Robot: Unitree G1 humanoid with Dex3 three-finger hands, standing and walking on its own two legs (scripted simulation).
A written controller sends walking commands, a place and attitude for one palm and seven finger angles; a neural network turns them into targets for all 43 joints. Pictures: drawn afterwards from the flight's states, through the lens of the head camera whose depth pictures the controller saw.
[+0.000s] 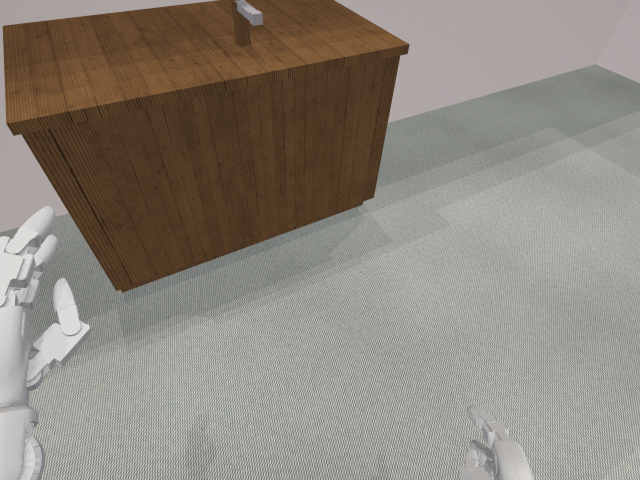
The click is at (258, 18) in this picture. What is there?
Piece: tap's lever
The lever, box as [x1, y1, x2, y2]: [249, 10, 262, 25]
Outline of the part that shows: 258,10 249,12 250,22 253,25 262,24 262,15 261,12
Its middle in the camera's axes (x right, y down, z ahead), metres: -0.18 -0.60 +1.04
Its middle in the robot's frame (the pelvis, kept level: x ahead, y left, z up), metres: +1.18 +0.26 +0.11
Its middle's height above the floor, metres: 0.88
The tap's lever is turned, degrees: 0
